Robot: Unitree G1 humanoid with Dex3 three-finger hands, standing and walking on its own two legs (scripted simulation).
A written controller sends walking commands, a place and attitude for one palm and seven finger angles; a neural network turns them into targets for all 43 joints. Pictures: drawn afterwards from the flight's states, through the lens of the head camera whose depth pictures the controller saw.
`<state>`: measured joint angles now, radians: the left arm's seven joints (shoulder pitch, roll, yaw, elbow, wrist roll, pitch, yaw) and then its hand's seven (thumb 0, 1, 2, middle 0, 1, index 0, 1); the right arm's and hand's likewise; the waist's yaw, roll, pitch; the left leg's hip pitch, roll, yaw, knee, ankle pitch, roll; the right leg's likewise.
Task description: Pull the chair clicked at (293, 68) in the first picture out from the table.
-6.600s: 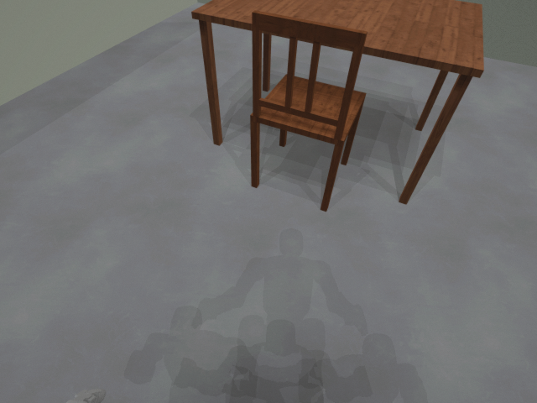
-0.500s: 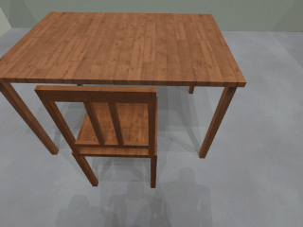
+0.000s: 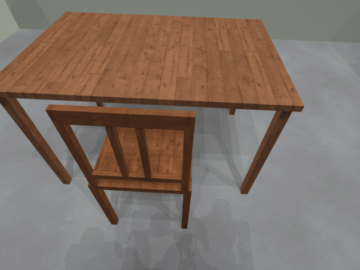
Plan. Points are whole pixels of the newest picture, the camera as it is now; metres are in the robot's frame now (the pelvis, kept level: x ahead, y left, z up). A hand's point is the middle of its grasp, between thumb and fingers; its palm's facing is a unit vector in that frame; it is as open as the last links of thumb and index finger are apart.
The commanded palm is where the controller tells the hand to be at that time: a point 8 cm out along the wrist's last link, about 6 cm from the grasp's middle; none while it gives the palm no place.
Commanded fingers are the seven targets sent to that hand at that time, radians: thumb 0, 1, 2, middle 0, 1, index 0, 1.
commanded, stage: come to a stop and stand still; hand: left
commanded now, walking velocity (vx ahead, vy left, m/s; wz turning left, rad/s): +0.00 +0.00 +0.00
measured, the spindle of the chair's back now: (118, 152) +0.48 +0.24 -0.11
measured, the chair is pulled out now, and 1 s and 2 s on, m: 0.00 0.00 0.00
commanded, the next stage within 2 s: look again from close up in 0.28 s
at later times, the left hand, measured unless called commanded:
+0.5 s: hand out of the picture -0.01 +0.19 -0.18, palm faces -0.01 -0.98 -0.21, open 7.4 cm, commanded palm none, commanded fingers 0.00 0.90 0.90 -0.20 -0.30 -0.20 -0.30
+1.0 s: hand out of the picture -0.07 +0.25 -0.18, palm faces +0.00 -0.98 -0.18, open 7.4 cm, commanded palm none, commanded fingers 0.00 0.90 0.90 -0.20 -0.30 -0.20 -0.30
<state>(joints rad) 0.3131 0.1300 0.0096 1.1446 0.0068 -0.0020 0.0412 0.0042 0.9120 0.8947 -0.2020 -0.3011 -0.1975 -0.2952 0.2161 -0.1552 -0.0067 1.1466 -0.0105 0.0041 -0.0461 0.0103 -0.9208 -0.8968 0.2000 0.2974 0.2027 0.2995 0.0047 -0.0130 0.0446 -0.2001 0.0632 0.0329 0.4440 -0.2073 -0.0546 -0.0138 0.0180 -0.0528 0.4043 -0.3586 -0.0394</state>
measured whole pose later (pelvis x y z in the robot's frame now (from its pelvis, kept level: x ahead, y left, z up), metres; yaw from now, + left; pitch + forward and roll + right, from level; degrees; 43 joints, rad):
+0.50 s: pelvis -0.01 +0.02 +0.00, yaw -1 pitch -1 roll +0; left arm 0.32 0.14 -0.01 1.08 0.01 -0.04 0.06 0.00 0.91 0.89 -0.20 -0.30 -0.20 -0.30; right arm 0.24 -0.18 -0.01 1.06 -0.02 -0.02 -0.02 0.01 -0.92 -0.90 0.20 0.30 0.20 0.30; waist -0.02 0.01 0.06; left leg -0.27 0.06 0.05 0.54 -0.23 -0.01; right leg -0.08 0.01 -0.03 0.48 -0.36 -0.01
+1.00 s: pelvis -0.05 +0.06 +0.00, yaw +0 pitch -1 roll -1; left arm 0.36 0.20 -0.01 1.05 0.02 0.00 0.03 0.01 0.91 0.89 -0.20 -0.30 -0.20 -0.30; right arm 0.27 -0.16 0.00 1.06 -0.01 0.00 0.00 0.01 -0.91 -0.90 0.20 0.30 0.20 0.30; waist 0.00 -0.04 0.02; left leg -0.31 0.00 0.07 0.50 -0.17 0.04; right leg -0.14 -0.05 -0.03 0.48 -0.32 0.04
